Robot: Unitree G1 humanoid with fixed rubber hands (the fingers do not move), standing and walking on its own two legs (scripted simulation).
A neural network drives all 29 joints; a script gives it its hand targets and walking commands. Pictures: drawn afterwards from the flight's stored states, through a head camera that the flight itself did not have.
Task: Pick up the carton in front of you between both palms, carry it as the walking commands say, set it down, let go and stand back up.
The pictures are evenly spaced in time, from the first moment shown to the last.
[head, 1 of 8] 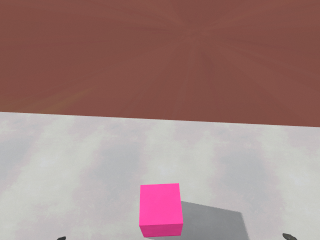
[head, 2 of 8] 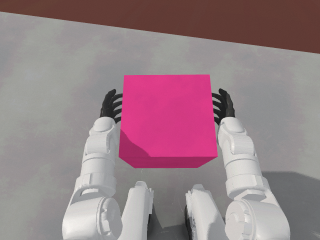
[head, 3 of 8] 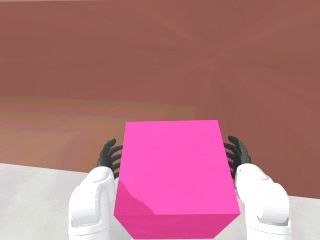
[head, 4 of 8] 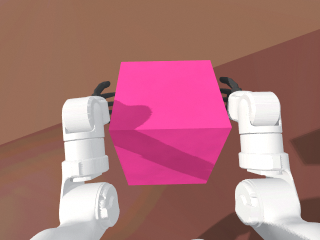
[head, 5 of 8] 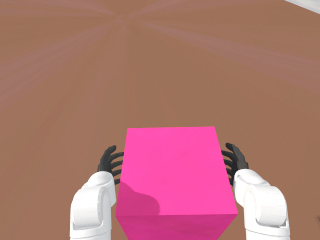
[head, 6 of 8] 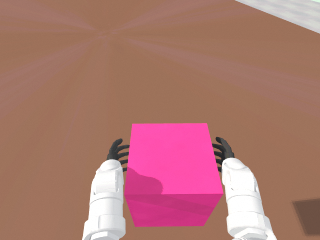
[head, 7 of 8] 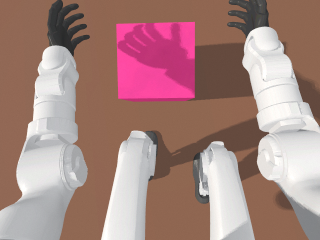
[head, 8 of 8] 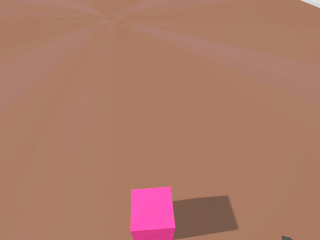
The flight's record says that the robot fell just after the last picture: no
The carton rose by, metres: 0.96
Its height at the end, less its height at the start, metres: +0.23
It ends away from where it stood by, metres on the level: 5.60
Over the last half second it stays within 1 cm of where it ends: yes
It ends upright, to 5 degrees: yes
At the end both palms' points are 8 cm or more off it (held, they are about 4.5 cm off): yes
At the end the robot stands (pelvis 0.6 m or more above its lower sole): yes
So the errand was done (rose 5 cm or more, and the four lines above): yes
